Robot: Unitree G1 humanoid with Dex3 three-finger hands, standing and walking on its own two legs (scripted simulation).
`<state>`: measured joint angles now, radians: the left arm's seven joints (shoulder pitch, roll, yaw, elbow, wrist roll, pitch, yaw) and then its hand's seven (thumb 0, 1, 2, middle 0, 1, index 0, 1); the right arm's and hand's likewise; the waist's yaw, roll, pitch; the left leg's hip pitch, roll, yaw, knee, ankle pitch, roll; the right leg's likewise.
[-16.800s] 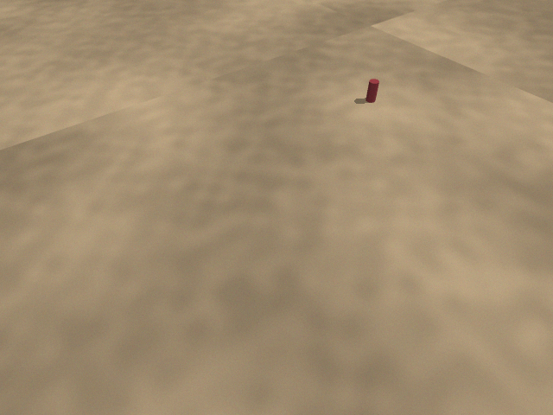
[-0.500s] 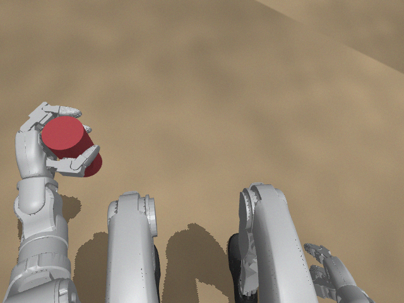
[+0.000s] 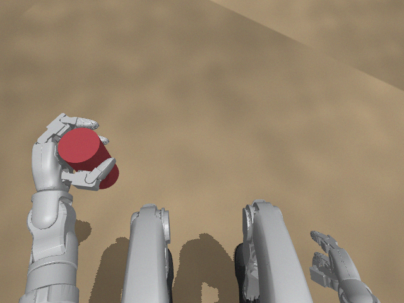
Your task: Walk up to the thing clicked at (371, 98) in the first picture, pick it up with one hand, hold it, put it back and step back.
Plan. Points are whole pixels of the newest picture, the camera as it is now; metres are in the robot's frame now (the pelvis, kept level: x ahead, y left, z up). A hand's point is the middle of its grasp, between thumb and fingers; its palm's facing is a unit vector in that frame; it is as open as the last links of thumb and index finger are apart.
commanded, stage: lift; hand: left
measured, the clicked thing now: (92, 161) +0.38 +0.23 -0.03
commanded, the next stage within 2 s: hold in 1.58 s
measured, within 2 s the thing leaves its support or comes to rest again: neither
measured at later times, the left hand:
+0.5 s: hand (31, 103) +0.38 +0.21 +0.18, palm faces +0.16 -0.99 -0.04, open 9.2 cm
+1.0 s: hand out of the picture +0.39 +0.19 +0.25, palm faces +0.14 -0.99 -0.03, open 9.2 cm
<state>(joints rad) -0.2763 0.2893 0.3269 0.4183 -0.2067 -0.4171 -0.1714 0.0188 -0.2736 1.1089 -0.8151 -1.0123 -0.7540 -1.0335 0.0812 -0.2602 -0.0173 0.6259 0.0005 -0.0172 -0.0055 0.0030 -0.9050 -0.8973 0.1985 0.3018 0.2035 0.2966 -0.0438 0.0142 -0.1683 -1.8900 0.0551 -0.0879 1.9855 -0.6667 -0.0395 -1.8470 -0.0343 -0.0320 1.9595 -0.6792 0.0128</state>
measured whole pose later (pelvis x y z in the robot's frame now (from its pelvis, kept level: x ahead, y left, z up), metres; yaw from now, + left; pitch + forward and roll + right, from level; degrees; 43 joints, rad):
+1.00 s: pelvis +0.05 +0.00 +0.23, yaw +2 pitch +14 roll -2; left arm -0.13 0.21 0.15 0.41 -0.18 -0.34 -0.06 0.02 -0.27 1.10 -0.81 -1.02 -0.75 -1.04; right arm 0.22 -0.21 0.01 0.66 0.01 -0.04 -0.04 0.01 -0.91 -0.90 0.20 0.30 0.20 0.30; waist -0.03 0.02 -0.09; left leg -0.89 0.06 -0.03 1.12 -0.49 -0.03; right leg -0.85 -0.03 -0.05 1.09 -0.49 0.02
